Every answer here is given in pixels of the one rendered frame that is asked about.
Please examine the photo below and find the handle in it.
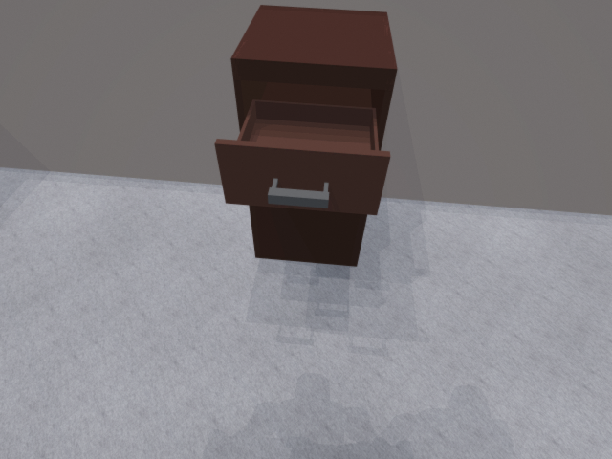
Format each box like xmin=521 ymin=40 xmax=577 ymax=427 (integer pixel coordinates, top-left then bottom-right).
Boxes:
xmin=268 ymin=178 xmax=329 ymax=208

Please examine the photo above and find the cabinet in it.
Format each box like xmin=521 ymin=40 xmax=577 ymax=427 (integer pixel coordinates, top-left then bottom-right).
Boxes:
xmin=231 ymin=5 xmax=397 ymax=267

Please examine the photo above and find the drawer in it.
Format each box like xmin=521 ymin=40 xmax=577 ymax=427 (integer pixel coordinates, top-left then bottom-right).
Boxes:
xmin=215 ymin=99 xmax=390 ymax=215

